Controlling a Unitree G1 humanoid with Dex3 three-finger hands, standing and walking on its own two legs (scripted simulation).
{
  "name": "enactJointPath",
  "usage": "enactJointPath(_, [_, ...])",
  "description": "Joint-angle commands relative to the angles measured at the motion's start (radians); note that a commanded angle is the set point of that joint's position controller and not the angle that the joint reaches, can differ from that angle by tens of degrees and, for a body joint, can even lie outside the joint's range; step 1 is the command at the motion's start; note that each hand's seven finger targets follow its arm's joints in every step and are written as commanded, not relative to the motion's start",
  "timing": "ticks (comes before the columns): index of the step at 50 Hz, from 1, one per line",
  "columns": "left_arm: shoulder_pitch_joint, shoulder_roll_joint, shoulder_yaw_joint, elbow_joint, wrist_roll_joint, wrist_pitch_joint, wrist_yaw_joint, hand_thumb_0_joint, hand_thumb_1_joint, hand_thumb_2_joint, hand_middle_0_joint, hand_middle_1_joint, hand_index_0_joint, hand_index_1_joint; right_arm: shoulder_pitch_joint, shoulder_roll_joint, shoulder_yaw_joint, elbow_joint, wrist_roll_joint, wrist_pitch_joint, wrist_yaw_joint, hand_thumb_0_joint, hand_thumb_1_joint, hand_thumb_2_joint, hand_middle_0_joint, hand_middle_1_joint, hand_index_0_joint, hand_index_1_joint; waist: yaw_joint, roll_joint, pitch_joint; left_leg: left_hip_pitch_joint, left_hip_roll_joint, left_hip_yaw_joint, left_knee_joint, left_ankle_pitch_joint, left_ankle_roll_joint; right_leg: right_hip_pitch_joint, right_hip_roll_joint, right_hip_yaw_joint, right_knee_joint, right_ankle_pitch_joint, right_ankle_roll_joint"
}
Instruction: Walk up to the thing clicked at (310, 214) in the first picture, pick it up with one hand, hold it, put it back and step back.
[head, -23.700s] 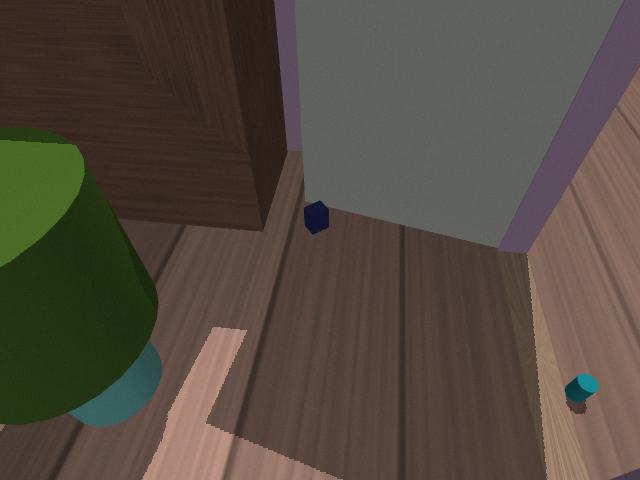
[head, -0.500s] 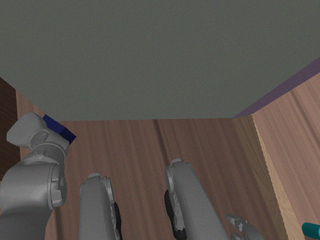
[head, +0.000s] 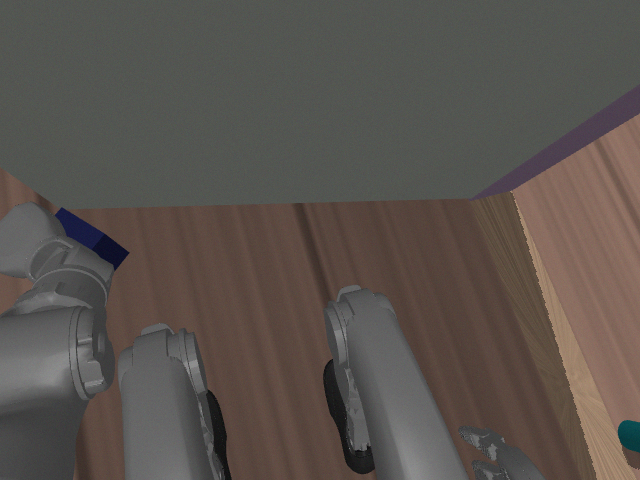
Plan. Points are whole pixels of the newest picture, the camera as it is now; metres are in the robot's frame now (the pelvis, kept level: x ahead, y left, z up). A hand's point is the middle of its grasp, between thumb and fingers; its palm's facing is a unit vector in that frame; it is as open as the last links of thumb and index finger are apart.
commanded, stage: crouch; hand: left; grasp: from above
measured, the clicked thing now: (79, 255) +0.45 +0.27 -0.21
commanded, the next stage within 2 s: lower in 0.42 s
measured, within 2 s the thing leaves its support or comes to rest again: rests again in 1.28 s
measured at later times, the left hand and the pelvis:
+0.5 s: hand (71, 258) +0.44 +0.28 -0.20, palm faces -0.26 -0.33 -0.91, open 9.6 cm; pelvis -0.01 +0.00 -0.05, yaw -1 degrees
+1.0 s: hand (94, 264) +0.45 +0.27 -0.26, palm faces -0.28 -0.33 -0.90, open 9.6 cm; pelvis -0.01 +0.00 -0.08, yaw -3 degrees
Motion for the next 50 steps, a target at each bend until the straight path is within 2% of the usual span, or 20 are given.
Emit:
enactJointPath(1, [-0.396,0.288,-0.005,-0.119,0.039,-0.020,0.049,0.000,0.693,0.617,-1.138,-0.537,-1.142,-0.531,0.220,-0.200,-0.050,0.003,-0.005,-0.019,0.008,0.000,-0.906,-0.900,0.200,0.300,0.200,0.300,-0.010,0.198,-0.678,0.482,-0.026,0.101,-0.159,0.169,0.049,0.342,0.009,-0.055,-0.254,0.236,-0.030])
enactJointPath(2, [-0.400,0.272,-0.020,-0.098,0.033,-0.025,0.045,0.000,0.705,0.598,-1.152,-0.519,-1.155,-0.515,0.207,-0.204,-0.052,0.007,-0.006,-0.023,0.010,0.000,-0.906,-0.901,0.200,0.300,0.200,0.300,-0.001,0.207,-0.667,0.445,-0.024,0.104,-0.153,0.159,0.049,0.332,0.016,-0.058,-0.238,0.223,-0.033])
enactJointPath(3, [-0.412,0.299,-0.006,-0.112,0.045,-0.029,0.042,0.000,0.721,0.631,-1.165,-0.541,-1.167,-0.538,0.221,-0.207,-0.048,0.007,-0.008,-0.026,0.013,0.000,-0.908,-0.901,0.200,0.300,0.200,0.300,-0.012,0.203,-0.673,0.463,-0.025,0.100,-0.145,0.166,0.051,0.334,0.013,-0.057,-0.237,0.230,-0.031])
enactJointPath(5, [-0.419,0.316,0.000,-0.090,0.054,-0.038,0.041,0.000,0.743,0.621,-1.180,-0.534,-1.183,-0.530,0.211,-0.218,-0.051,0.008,-0.009,-0.028,0.015,0.000,-0.908,-0.902,0.200,0.300,0.200,0.300,0.001,0.214,-0.674,0.445,-0.024,0.098,-0.139,0.161,0.049,0.308,0.016,-0.065,-0.212,0.218,-0.037])
enactJointPath(12, [-0.458,0.345,0.007,-0.061,0.075,-0.070,0.037,0.000,0.794,0.570,-1.208,-0.525,-1.219,-0.512,0.225,-0.212,-0.047,0.025,-0.017,-0.043,0.028,0.000,-0.912,-0.902,0.200,0.300,0.200,0.300,-0.023,0.194,-0.647,0.386,-0.028,0.104,-0.098,0.114,0.056,0.273,0.022,-0.069,-0.187,0.164,-0.033])
enactJointPath(15, [-0.456,0.378,0.026,-0.061,0.080,-0.077,0.036,0.000,0.787,0.575,-1.205,-0.514,-1.213,-0.504,0.232,-0.223,-0.043,0.024,-0.016,-0.048,0.032,0.000,-0.912,-0.902,0.200,0.300,0.200,0.300,-0.007,0.211,-0.679,0.393,-0.030,0.107,-0.083,0.133,0.057,0.280,0.022,-0.071,-0.168,0.185,-0.035])
enactJointPath(18, [-0.474,0.378,0.014,-0.079,0.093,-0.083,0.032,0.000,0.780,0.571,-1.208,-0.502,-1.212,-0.496,0.241,-0.219,-0.038,0.030,-0.018,-0.048,0.036,0.000,-0.914,-0.903,0.200,0.300,0.200,0.300,-0.021,0.224,-0.687,0.402,-0.028,0.101,-0.069,0.141,0.054,0.269,0.025,-0.077,-0.150,0.197,-0.036])
enactJointPath(20, [-0.460,0.379,0.021,-0.071,0.094,-0.084,0.038,0.000,0.789,0.584,-1.237,-0.466,-1.230,-0.471,0.243,-0.228,-0.039,0.031,-0.015,-0.047,0.039,0.000,-0.915,-0.904,0.200,0.300,0.200,0.300,-0.009,0.247,-0.684,0.401,-0.027,0.100,-0.066,0.153,0.051,0.253,0.023,-0.082,-0.130,0.207,-0.041])
enactJointPath(23, [-0.472,0.359,0.012,-0.070,0.102,-0.085,0.039,0.000,0.772,0.610,-1.227,-0.481,-1.217,-0.489,0.259,-0.230,-0.037,0.036,-0.017,-0.047,0.043,0.000,-0.918,-0.905,0.200,0.300,0.200,0.300,-0.030,0.255,-0.671,0.411,-0.027,0.094,-0.058,0.168,0.048,0.236,0.024,-0.088,-0.121,0.226,-0.041])
enactJointPath(25, [-0.465,0.382,0.029,-0.078,0.099,-0.086,0.045,0.000,0.782,0.620,-1.237,-0.470,-1.224,-0.482,0.256,-0.240,-0.040,0.037,-0.016,-0.048,0.045,0.000,-0.915,-0.904,0.200,0.300,0.200,0.300,-0.010,0.268,-0.673,0.404,-0.028,0.098,-0.060,0.169,0.050,0.224,0.025,-0.088,-0.117,0.227,-0.043])
enactJointPath(28, [-0.443,0.355,0.017,-0.029,0.098,-0.085,0.047,0.000,0.715,0.654,-1.228,-0.465,-1.199,-0.495,0.260,-0.233,-0.034,0.042,-0.019,-0.048,0.051,0.000,-0.919,-0.905,0.199,0.300,0.199,0.300,-0.024,0.236,-0.631,0.364,-0.028,0.101,-0.043,0.155,0.053,0.230,0.029,-0.088,-0.123,0.216,-0.039])
enactJointPath(34, [-0.440,0.351,0.006,0.070,0.109,-0.103,0.041,0.000,0.742,0.649,-1.233,-0.478,-1.210,-0.501,0.265,-0.250,-0.020,0.051,-0.030,-0.066,0.069,0.000,-0.917,-0.904,0.199,0.300,0.199,0.300,-0.057,0.206,-0.536,0.319,-0.029,0.070,-0.020,0.145,0.050,0.158,0.028,-0.108,-0.077,0.191,-0.042])
enactJointPath(39, [-0.476,0.399,0.030,0.072,0.122,-0.133,0.077,0.000,0.792,0.600,-1.251,-0.486,-1.240,-0.496,0.262,-0.269,-0.010,0.049,-0.043,-0.080,0.086,0.000,-0.918,-0.904,0.199,0.300,0.199,0.300,-0.056,0.254,-0.548,0.321,-0.031,0.074,-0.001,0.131,0.050,0.150,0.033,-0.116,-0.062,0.182,-0.043])
enactJointPath(40, [-0.480,0.389,0.023,0.081,0.122,-0.135,0.082,0.000,0.780,0.600,-1.245,-0.485,-1.234,-0.496,0.266,-0.256,0.000,0.047,-0.049,-0.082,0.090,0.000,-0.919,-0.904,0.199,0.300,0.199,0.300,-0.071,0.251,-0.547,0.320,-0.029,0.079,0.013,0.134,0.050,0.171,0.035,-0.116,-0.065,0.186,-0.041])
enactJointPath(41, [-0.492,0.410,0.031,0.077,0.123,-0.139,0.088,0.000,0.762,0.600,-1.235,-0.484,-1.221,-0.496,0.265,-0.262,-0.001,0.052,-0.055,-0.084,0.095,0.000,-0.921,-0.905,0.199,0.300,0.199,0.300,-0.070,0.253,-0.556,0.319,-0.028,0.080,0.025,0.138,0.052,0.173,0.035,-0.118,-0.059,0.191,-0.040])
enactJointPath(42, [-0.497,0.446,0.062,0.040,0.121,-0.144,0.101,0.000,0.757,0.618,-1.233,-0.481,-1.215,-0.498,0.269,-0.273,-0.003,0.044,-0.049,-0.083,0.095,0.000,-0.920,-0.905,0.199,0.300,0.199,0.300,-0.047,0.284,-0.599,0.348,-0.027,0.081,0.024,0.161,0.047,0.185,0.035,-0.116,-0.054,0.209,-0.042])
enactJointPath(44, [-0.509,0.419,0.044,0.064,0.111,-0.147,0.114,0.000,0.751,0.593,-1.228,-0.482,-1.215,-0.495,0.261,-0.265,0.001,0.055,-0.065,-0.086,0.102,0.000,-0.924,-0.907,0.199,0.300,0.199,0.300,-0.074,0.295,-0.581,0.339,-0.024,0.079,0.037,0.151,0.049,0.178,0.036,-0.128,-0.038,0.213,-0.039])
enactJointPath(46, [-0.511,0.461,0.065,0.060,0.119,-0.149,0.131,0.000,0.712,0.597,-1.214,-0.413,-1.186,-0.439,0.261,-0.273,0.004,0.057,-0.066,-0.083,0.107,0.000,-0.915,-0.903,0.200,0.301,0.199,0.301,-0.072,0.292,-0.584,0.332,-0.024,0.079,0.048,0.150,0.049,0.197,0.036,-0.128,-0.039,0.214,-0.038])
enactJointPath(47, [-0.527,0.460,0.054,0.041,0.121,-0.153,0.130,0.000,0.704,0.596,-1.213,-0.403,-1.184,-0.431,0.262,-0.263,0.007,0.060,-0.070,-0.084,0.110,0.000,-0.916,-0.903,0.200,0.301,0.199,0.301,-0.084,0.303,-0.585,0.327,-0.025,0.081,0.061,0.161,0.052,0.209,0.035,-0.128,-0.034,0.228,-0.035])
enactJointPath(50, [-0.486,0.489,0.080,0.059,0.112,-0.159,0.137,0.000,0.694,0.604,-1.207,-0.395,-1.176,-0.425,0.260,-0.274,0.010,0.053,-0.070,-0.082,0.116,0.000,-0.914,-0.903,0.200,0.301,0.200,0.301,-0.069,0.289,-0.590,0.289,-0.024,0.083,0.075,0.154,0.057,0.238,0.038,-0.121,-0.041,0.229,-0.029])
